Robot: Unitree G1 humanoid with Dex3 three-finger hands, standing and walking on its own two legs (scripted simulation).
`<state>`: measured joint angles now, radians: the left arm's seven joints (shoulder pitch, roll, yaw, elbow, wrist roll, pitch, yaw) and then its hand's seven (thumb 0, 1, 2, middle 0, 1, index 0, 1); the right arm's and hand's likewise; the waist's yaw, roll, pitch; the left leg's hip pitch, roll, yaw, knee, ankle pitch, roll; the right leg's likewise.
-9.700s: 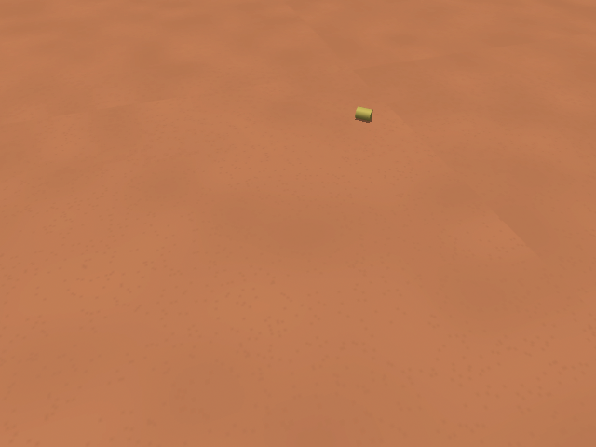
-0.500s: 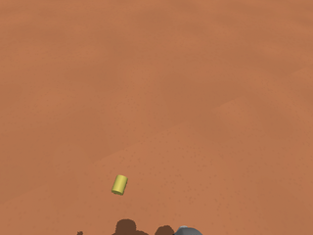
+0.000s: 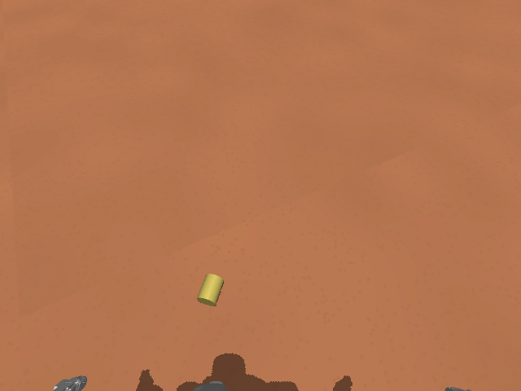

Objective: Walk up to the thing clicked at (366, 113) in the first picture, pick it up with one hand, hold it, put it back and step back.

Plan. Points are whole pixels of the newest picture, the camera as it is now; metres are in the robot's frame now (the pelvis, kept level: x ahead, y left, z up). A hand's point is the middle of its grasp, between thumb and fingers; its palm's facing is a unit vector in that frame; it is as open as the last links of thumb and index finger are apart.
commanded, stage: walk up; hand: left
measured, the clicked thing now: (210, 289) +0.52 +0.20 -0.72
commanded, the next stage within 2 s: stand in 1.02 s
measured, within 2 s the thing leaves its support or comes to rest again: neither
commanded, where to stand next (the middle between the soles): +0.15 -0.01 m, yaw -1 degrees
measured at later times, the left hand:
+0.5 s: hand out of the picture +0.07 +0.28 -0.14, palm faces +0.03 -0.95 -0.31, open 7.4 cm
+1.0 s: hand out of the picture +0.10 +0.26 -0.12, palm faces +0.03 -0.94 -0.34, open 7.4 cm
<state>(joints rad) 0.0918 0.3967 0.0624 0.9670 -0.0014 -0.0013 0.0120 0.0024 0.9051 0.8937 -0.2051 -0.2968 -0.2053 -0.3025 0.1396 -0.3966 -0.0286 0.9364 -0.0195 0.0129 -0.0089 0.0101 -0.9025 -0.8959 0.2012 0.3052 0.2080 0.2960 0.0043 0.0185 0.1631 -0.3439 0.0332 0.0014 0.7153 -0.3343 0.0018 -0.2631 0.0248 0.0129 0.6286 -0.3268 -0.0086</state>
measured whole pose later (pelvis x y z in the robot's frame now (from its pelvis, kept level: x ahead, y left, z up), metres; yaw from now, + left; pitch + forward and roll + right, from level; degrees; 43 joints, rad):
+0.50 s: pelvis +0.00 +0.02 +0.02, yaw +2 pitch -2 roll +0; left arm 0.13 0.36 0.02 1.12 0.01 -0.02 -0.02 0.00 0.90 0.89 -0.21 -0.30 -0.21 -0.30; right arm 0.16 -0.34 0.00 1.11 -0.02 -0.02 0.02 0.01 -0.90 -0.90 0.20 0.30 0.21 0.30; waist 0.00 -0.02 0.03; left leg -0.18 0.00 -0.01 0.43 -0.21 0.00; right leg -0.15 -0.03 0.02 0.41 -0.22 0.03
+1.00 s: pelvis +0.01 +0.01 +0.03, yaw +2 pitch -3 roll +0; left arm 0.07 0.34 0.02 1.15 0.01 -0.02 -0.01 0.00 0.90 0.89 -0.21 -0.30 -0.21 -0.30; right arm 0.08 -0.35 -0.01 1.12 -0.01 -0.01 0.01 0.01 -0.91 -0.90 0.20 0.30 0.20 0.30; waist 0.00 0.01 0.04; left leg -0.12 0.01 -0.02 0.36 -0.19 -0.02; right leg -0.10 -0.02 0.01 0.36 -0.21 0.02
